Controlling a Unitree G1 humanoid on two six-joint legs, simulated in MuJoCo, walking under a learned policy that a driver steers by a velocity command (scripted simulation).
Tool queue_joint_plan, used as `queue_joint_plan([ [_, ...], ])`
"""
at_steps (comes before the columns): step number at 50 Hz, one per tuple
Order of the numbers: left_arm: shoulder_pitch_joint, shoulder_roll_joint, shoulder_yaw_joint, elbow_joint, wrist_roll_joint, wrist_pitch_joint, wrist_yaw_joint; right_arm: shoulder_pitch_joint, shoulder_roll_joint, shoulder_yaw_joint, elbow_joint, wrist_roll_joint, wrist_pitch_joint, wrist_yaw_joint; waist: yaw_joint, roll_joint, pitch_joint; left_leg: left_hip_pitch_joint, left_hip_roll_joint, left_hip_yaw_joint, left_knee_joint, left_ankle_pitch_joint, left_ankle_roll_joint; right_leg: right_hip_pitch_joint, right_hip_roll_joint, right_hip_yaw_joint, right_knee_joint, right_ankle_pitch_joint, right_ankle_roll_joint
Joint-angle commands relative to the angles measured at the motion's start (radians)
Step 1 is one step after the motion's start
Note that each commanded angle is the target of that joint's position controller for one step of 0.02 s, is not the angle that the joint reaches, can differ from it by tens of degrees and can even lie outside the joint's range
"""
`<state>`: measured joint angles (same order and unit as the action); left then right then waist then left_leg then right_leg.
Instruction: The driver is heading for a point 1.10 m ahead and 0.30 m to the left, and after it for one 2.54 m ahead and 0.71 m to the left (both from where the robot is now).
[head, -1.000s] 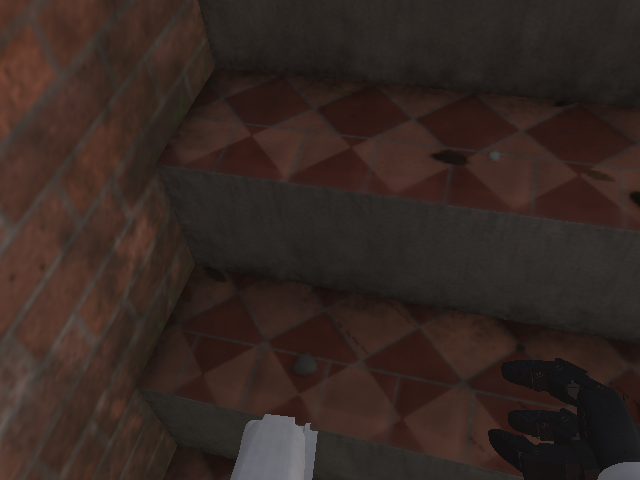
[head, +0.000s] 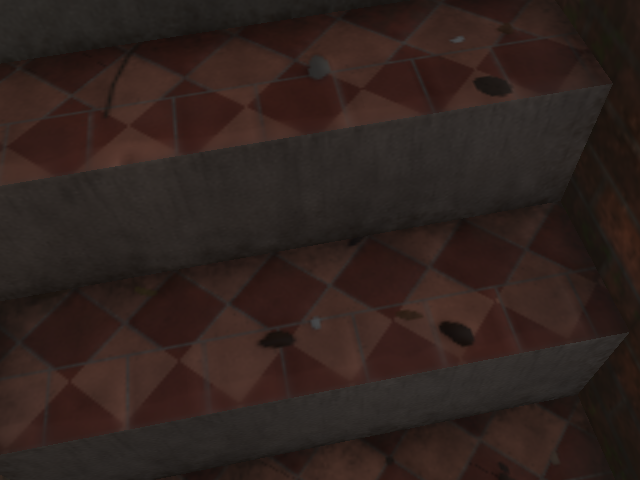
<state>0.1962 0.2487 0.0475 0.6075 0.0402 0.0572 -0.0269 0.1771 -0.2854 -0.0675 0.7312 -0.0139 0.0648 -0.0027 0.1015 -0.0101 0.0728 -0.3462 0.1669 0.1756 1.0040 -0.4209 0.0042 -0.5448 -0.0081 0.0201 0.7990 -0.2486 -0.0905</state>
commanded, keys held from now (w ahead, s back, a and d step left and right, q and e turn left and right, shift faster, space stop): q+shift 0.48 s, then w+q+shift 0.16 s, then w+shift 0.18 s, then w+e+shift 0.18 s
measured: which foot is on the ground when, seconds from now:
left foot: up 0.00-0.88, down 0.90-1.00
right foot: down 0.00-0.94, up 0.96-1.00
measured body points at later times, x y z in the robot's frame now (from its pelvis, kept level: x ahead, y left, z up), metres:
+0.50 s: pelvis +0.04 -0.01 +0.04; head +0.08 -0.04 +0.48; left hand +0.18 +0.24 -0.03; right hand +0.21 -0.27 -0.09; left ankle -0.03 +0.16 -0.40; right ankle +0.05 -0.09 -0.70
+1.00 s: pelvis +0.10 +0.13 +0.10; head +0.23 +0.27 +0.51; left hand -0.10 +0.33 -0.04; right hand +0.48 +0.26 +0.06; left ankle +0.03 +0.27 -0.48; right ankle +0.06 -0.11 -0.53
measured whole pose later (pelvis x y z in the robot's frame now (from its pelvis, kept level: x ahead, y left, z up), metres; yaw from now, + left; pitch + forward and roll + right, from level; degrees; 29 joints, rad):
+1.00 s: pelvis +0.10 +0.13 +0.10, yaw +27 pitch +14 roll +2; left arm 0.38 0.34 0.10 0.89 0.04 -0.06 0.00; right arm -0.45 -0.05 0.06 0.48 0.02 -0.01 -0.03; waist 0.16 -0.18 0.21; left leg -0.98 0.06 -0.01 1.50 -0.75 -0.02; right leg -0.56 -0.15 0.10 1.17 -0.42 0.12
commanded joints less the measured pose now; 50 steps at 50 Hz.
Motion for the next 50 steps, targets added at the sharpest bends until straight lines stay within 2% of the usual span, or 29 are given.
queue_joint_plan([
  [1, 0.137, 0.228, 0.076, -0.011, 0.047, 0.003, 0.106, -0.137, 0.154, 0.054, -0.211, 0.024, -0.065, -0.049, -0.084, -0.22, -0.26, -0.551, -0.164, -0.17, 0.873, 0.078, -0.014, 0.682, -0.19, 0.292, -0.127, 1.459, -0.046],
  [2, 0.078, 0.2, 0.064, -0.07, 0.043, -0.002, 0.127, 0.003, 0.111, 0.041, -0.157, 0.039, -0.071, -0.054, -0.08, -0.16, -0.409, -0.442, -0.182, -0.223, 0.935, 0.078, -0.046, 0.592, -0.314, 0.375, -0.271, 1.163, -0.184],
  [3, 0.0, 0.111, 0.025, -0.084, 0.044, -0.003, 0.131, 0.019, 0.081, 0.037, -0.142, 0.02, -0.067, -0.064, -0.109, -0.084, -0.365, -0.391, -0.162, -0.228, 0.885, 0.111, -0.055, 0.418, -0.277, 0.358, -0.343, 0.63, -0.179],
  [5, -0.009, -0.004, -0.036, -0.027, 0.056, -0.036, 0.135, -0.023, 0.074, 0.035, -0.114, 0.01, -0.04, -0.063, -0.113, -0.059, -0.16, -0.402, -0.199, -0.318, 0.783, 0.124, -0.035, 0.239, -0.237, 0.248, -0.365, 0.567, -0.149],
  [7, 0.043, 0.003, -0.042, -0.006, 0.048, -0.069, 0.151, 0.004, 0.047, 0.015, -0.064, 0.011, -0.017, -0.063, -0.092, -0.067, -0.139, -0.387, -0.245, -0.362, 0.704, 0.171, -0.034, 0.281, -0.263, 0.161, -0.363, 0.671, -0.107],
  [10, 0.121, 0.061, -0.012, -0.003, 0.032, -0.116, 0.17, -0.029, 0.018, -0.022, -0.041, -0.018, -0.055, -0.058, -0.035, -0.11, -0.211, -0.541, -0.327, -0.33, 0.885, 0.1, -0.06, 0.517, -0.316, 0.118, -0.364, 1.07, -0.109],
  [12, 0.082, 0.076, 0.001, -0.021, 0.017, -0.13, 0.168, -0.057, 0.029, -0.034, -0.053, -0.024, -0.075, -0.06, -0.052, -0.1, -0.208, -0.689, -0.302, -0.34, 0.928, 0.059, -0.053, 0.592, -0.335, 0.09, -0.384, 0.896, -0.145],
  [13, 0.024, 0.004, -0.076, -0.036, 0.021, -0.071, 0.015, 0.043, -0.136, -0.01, -0.086, 0.098, -0.064, -0.001, -0.034, -0.418, -0.352, -0.797, -0.287, -0.512, 1.323, 0.038, -0.029, 0.516, -0.346, 0.186, -0.348, 0.488, -0.237],
  [14, -0.068, -0.067, -0.109, -0.043, 0.008, -0.036, -0.059, 0.077, -0.202, -0.063, -0.058, 0.075, -0.062, 0.022, -0.061, -0.144, -0.294, -0.835, -0.29, -0.513, 1.336, 0.11, -0.044, 0.458, -0.355, 0.217, -0.436, 0.146, -0.227],
  [16, -0.203, -0.01, -0.097, -0.09, 0.026, -0.043, -0.076, 0.06, -0.138, -0.027, -0.099, 0.054, -0.046, 0.039, -0.082, 0.021, -0.216, -0.797, -0.265, -0.427, 1.209, 0.194, -0.121, 0.366, -0.303, 0.139, -0.488, 0.074, -0.191],
  [19, -0.071, 0.115, -0.034, -0.051, 0.051, -0.119, -0.041, -0.005, -0.051, 0.005, -0.123, 0.061, -0.084, 0.031, -0.019, -0.085, -0.202, -0.863, -0.213, -0.332, 1.168, 0.133, -0.153, 0.419, -0.28, 0.019, -0.482, 0.076, -0.165],
  [23, -0.068, 0.055, -0.029, -0.026, 0.004, -0.125, -0.053, 0.083, -0.054, 0.018, -0.056, 0.056, -0.099, 0.034, -0.033, -0.039, -0.229, -0.864, -0.17, -0.403, 1.069, 0.165, -0.102, 0.433, -0.338, 0.028, -0.508, 0.05, -0.194],
  [27, -0.109, 0.034, -0.026, 0.029, 0.038, -0.125, -0.037, 0.052, -0.028, 0.037, -0.059, 0.057, -0.073, 0.029, -0.055, -0.103, -0.213, -0.903, -0.137, -0.362, 1.041, 0.206, -0.084, 0.411, -0.37, -0.02, -0.57, -0.047, -0.196],
  [28, -0.109, 0.027, -0.027, 0.025, 0.005, -0.156, -0.035, 0.096, -0.028, 0.027, -0.016, 0.044, -0.081, 0.032, -0.073, -0.126, -0.211, -0.892, -0.11, -0.357, 0.906, 0.244, -0.068, 0.426, -0.363, -0.032, -0.596, -0.158, -0.176],
  [30, -0.062, 0.056, -0.01, 0.09, -0.011, -0.18, -0.031, 0.05, 0.004, 0.038, -0.044, 0.015, -0.052, 0.061, -0.082, -0.096, -0.234, -0.87, -0.054, -0.307, 0.816, 0.162, -0.037, 0.463, -0.433, -0.012, -0.625, -0.217, -0.173],
  [32, 0.019, 0.099, 0.012, 0.145, 0.031, -0.175, -0.026, -0.058, 0.025, 0.039, -0.099, 0.007, -0.069, 0.079, -0.058, -0.081, -0.212, -0.92, -0.036, -0.271, 0.733, 0.082, 0.011, 0.558, -0.467, -0.014, -0.632, -0.222, -0.176],
  [34, 0.072, 0.132, 0.032, 0.199, 0.02, -0.161, -0.047, -0.107, 0.021, 0.039, -0.115, 0.008, -0.081, 0.09, -0.075, -0.114, -0.157, -0.886, -0.013, -0.244, 0.746, -0.048, 0.092, 0.533, -0.493, -0.034, -0.65, -0.094, -0.192],
  [35, 0.181, 0.219, 0.08, 0.24, 0.008, -0.248, 0.038, -0.292, 0.076, 0.009, -0.256, -0.035, -0.051, -0.01, -0.044, -0.145, -0.01, -1.05, -0.061, -0.222, 0.758, -0.062, 0.098, 0.649, -0.473, -0.04, -0.694, -0.207, -0.107],
  [36, 0.268, 0.207, 0.076, 0.31, 0.011, -0.285, 0.064, -0.356, 0.099, 0.026, -0.289, -0.047, -0.055, -0.04, -0.012, -0.199, 0.014, -1.183, -0.026, -0.276, 0.792, -0.122, 0.13, 0.739, -0.494, -0.001, -0.733, -0.293, -0.104],
  [40, 0.265, 0.182, 0.081, 0.33, 0.008, -0.274, 0.089, -0.424, 0.117, 0.009, -0.418, -0.034, -0.036, -0.077, -0.063, -0.156, -0.028, -1.454, -0.04, -0.437, 1.164, -0.405, 0.146, 0.93, -0.486, -0.065, -0.724, 0.04, -0.112],
  [42, 0.567, 0.102, 0.07, 0.409, 0.029, -0.253, 0.089, -0.754, 0.151, 0.045, -0.533, -0.051, -0.075, -0.079, 0.148, -0.109, -0.074, -1.745, -0.032, -0.374, 1.122, -0.643, 0.154, 1.347, -0.429, 0.012, -0.587, 0.42, -0.081],
  [43, 0.758, 0.081, 0.069, 0.478, 0.033, -0.197, 0.141, -0.857, 0.209, 0.084, -0.568, -0.079, -0.109, -0.044, 0.243, -0.036, -0.198, -1.794, 0.007, -0.273, 0.832, -0.666, 0.106, 1.645, -0.392, 0.002, -0.423, 0.821, -0.057],
  [44, 0.694, 0.042, 0.068, 0.437, 0.027, -0.161, 0.169, -0.787, 0.293, 0.129, -0.603, -0.065, -0.133, -0.017, 0.207, -0.076, -0.351, -1.507, 0.029, -0.391, 0.501, -0.608, 0.09, 1.542, -0.401, 0.016, -0.374, 0.993, -0.028],
  [45, 0.231, 0.029, 0.064, 0.27, -0.006, -0.147, 0.184, -0.423, 0.316, 0.144, -0.519, 0.007, -0.151, -0.006, -0.058, -0.106, -0.536, -0.641, 0.006, -0.486, -0.121, -0.356, 0.097, 0.998, -0.297, -0.078, -0.317, 1.159, 0.021],
  [46, 0.164, 0.18, 0.087, 0.161, -0.06, -0.143, 0.162, -0.11, 0.21, 0.086, -0.384, 0.057, -0.137, -0.023, -0.178, -0.08, -0.779, 0.116, -0.09, -0.429, -0.402, -0.054, 0.079, 0.663, -0.236, 0.002, -0.195, 1.419, -0.012],
  [47, 0.186, 0.172, 0.079, 0.123, -0.044, -0.15, 0.115, -0.191, 0.066, 0.018, -0.316, 0.047, -0.156, -0.012, -0.22, 0.317, -0.929, 0.941, 0.061, -0.543, -0.364, 0.567, 0.136, -0.028, -0.119, 0.015, 0.165, 0.633, 0.109],
  [48, 0.441, 0.212, 0.054, 0.206, 0.136, -0.138, -0.1, 0.098, -0.148, 0.03, -0.086, 0.157, -0.058, 0.004, -0.249, 0.988, -1.344, 1.083, 0.199, -0.549, -0.038, 1.569, 0.195, -0.482, -0.272, 0.134, 0.433, -0.178, 0.155],
  [49, 0.108, 0.288, 0.072, 0.089, -0.067, -0.158, -0.052, 0.074, -0.083, -0.006, -0.134, 0.032, -0.049, -0.001, -0.276, 0.659, -0.997, 1.038, 0.19, -0.628, -0.01, 1.629, 0.291, -0.467, 0.019, 0.117, 0.967, -0.484, 0.321],
  [50, -0.114, 0.184, 0.081, 0.012, -0.018, -0.16, 0.019, 0.078, -0.051, -0.032, -0.174, -0.015, -0.02, -0.122, -0.382, 0.437, -0.778, 0.964, 0.169, -0.46, -0.162, 1.043, 0.128, -0.768, 0.168, 0.112, 1.181, -0.447, 0.238],
])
